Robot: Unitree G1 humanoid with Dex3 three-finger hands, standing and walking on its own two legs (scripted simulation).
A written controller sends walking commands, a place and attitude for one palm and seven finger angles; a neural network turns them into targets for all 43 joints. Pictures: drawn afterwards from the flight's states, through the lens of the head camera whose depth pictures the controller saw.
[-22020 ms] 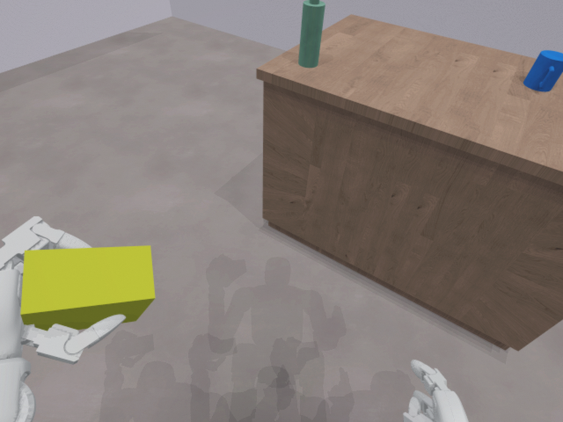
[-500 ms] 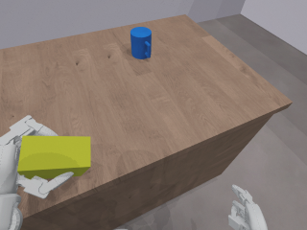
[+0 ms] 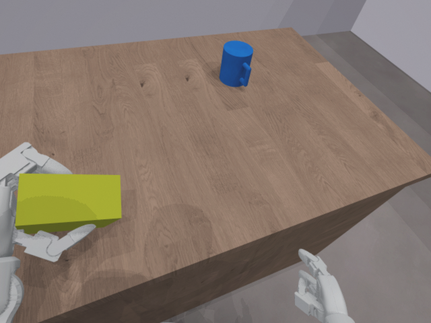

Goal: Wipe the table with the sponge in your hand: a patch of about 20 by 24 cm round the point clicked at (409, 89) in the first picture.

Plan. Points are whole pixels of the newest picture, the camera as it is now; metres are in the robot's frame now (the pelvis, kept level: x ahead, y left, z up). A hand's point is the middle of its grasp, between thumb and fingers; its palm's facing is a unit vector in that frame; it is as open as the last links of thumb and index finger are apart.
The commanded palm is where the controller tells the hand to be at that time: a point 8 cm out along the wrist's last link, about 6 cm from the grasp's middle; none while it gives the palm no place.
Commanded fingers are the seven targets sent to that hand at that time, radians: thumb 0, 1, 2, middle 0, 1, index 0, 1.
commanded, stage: come to a stop and stand still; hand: left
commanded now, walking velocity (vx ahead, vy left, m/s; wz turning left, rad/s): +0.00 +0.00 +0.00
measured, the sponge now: (83, 204) +0.24 +0.22 +0.13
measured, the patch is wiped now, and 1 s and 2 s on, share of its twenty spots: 0.00 0.00 0.00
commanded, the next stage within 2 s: look again from close up in 0.12 s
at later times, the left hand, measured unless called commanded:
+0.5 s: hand (61, 212) +0.21 +0.23 +0.16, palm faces +0.39 -0.84 -0.37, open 9.9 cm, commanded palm +0.15 +0.26 +0.18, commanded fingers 0.00 0.10 1.30 -1.20 -1.60 -1.20 -1.60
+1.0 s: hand (97, 209) +0.22 +0.19 +0.16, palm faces +0.37 -0.85 -0.39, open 9.9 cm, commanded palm +0.16 +0.22 +0.18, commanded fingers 0.00 0.10 1.30 -1.20 -1.60 -1.20 -1.60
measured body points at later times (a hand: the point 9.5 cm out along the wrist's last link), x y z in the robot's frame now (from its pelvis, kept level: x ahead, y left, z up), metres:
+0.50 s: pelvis +0.00 -0.02 +0.00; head +0.02 +0.01 +0.45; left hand +0.18 +0.27 +0.18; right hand +0.17 -0.24 -0.07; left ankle +0.02 +0.05 -0.74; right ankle +0.02 -0.16 -0.74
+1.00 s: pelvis +0.00 -0.06 +0.00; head +0.03 -0.04 +0.45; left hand +0.19 +0.23 +0.19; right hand +0.18 -0.27 -0.07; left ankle +0.02 +0.05 -0.74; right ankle +0.02 -0.16 -0.74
